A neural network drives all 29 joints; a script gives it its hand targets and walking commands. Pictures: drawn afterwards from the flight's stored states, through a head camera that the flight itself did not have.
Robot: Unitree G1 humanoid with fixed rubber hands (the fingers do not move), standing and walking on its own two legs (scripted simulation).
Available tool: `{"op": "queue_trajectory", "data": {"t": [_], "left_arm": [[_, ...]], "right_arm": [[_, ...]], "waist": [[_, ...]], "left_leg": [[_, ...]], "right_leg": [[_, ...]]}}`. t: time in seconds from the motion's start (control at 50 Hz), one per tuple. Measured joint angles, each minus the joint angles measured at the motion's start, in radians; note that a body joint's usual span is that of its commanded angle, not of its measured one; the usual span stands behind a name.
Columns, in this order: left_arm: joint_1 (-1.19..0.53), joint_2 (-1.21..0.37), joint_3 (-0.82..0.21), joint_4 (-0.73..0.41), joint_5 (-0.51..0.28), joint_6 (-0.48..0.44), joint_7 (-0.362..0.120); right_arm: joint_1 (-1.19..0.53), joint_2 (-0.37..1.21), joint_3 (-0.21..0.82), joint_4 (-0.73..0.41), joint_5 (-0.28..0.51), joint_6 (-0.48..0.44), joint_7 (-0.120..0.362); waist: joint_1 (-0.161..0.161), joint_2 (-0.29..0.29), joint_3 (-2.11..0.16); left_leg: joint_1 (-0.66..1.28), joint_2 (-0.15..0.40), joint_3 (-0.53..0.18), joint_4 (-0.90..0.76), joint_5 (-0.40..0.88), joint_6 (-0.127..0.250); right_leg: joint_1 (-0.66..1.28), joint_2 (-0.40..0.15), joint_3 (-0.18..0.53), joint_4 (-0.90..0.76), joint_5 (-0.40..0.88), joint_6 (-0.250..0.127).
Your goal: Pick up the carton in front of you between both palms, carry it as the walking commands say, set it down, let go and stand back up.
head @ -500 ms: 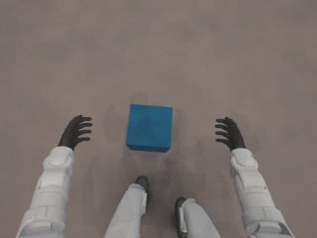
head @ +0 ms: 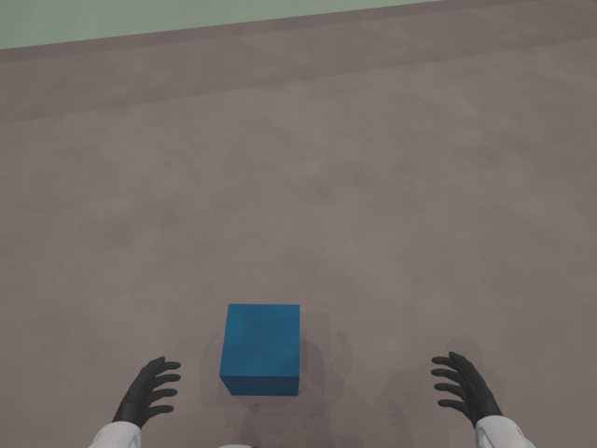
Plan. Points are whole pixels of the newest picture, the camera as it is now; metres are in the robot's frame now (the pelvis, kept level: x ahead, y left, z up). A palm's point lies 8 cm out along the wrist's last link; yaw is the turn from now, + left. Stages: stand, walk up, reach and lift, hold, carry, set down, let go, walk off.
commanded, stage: let go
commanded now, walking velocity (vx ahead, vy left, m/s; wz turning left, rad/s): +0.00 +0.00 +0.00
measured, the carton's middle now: (264, 351) +0.42 +0.11 -0.65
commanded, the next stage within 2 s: stand in 0.30 s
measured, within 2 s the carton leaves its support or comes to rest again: neither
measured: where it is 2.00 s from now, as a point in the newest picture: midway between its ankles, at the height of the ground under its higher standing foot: outside the picture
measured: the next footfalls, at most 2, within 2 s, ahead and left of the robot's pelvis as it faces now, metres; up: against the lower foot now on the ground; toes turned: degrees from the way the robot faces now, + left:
none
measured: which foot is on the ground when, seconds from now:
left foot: down 0.00-1.00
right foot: down 0.00-1.00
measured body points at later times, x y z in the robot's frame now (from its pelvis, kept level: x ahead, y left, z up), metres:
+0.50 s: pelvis +0.02 +0.01 -0.01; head +0.03 +0.02 +0.44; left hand +0.16 +0.29 -0.10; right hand +0.16 -0.28 -0.10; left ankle +0.03 +0.13 -0.74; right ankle -0.07 -0.11 -0.74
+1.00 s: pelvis +0.02 +0.02 -0.01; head +0.03 +0.04 +0.44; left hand +0.16 +0.31 -0.11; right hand +0.14 -0.28 -0.10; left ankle +0.03 +0.13 -0.74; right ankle -0.07 -0.11 -0.74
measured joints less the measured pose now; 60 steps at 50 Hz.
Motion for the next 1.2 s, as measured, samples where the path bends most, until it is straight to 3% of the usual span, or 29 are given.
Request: {"op": "queue_trajectory", "data": {"t": [0.3, 0.4, 0.54, 1.2], "left_arm": [[-0.013, 0.003, -0.002, -0.010, 0.015, 0.074, 0.011], [-0.011, 0.060, 0.008, 0.081, 0.026, 0.018, 0.062], [0.008, 0.119, 0.025, 0.177, 0.028, -0.028, 0.073], [-0.020, 0.144, -0.015, 0.375, 0.022, -0.070, 0.093]], "right_arm": [[-0.017, 0.001, 0.012, -0.001, 0.002, 0.042, -0.016], [-0.039, -0.043, 0.013, 0.175, -0.039, 0.007, -0.055], [-0.059, -0.099, -0.004, 0.303, -0.042, -0.033, -0.061], [-0.101, -0.134, 0.003, 0.475, -0.028, -0.060, -0.071]], "waist": [[-0.003, 0.005, 0.009], [0.009, 0.010, -0.064], [0.002, -0.006, -0.087], [-0.013, 0.010, -0.074]], "left_leg": [[0.041, -0.003, -0.005, 0.015, -0.022, 0.000], [-0.051, 0.017, -0.002, 0.110, -0.075, -0.003], [-0.078, 0.021, 0.011, 0.157, -0.115, 0.008], [-0.015, 0.009, 0.041, 0.099, -0.085, 0.031]], "right_leg": [[0.051, -0.002, -0.006, -0.001, -0.015, -0.001], [-0.016, 0.019, -0.001, 0.035, -0.034, 0.000], [-0.033, 0.021, 0.013, 0.050, -0.052, 0.008], [0.021, 0.000, 0.041, -0.007, -0.016, 0.029]]}}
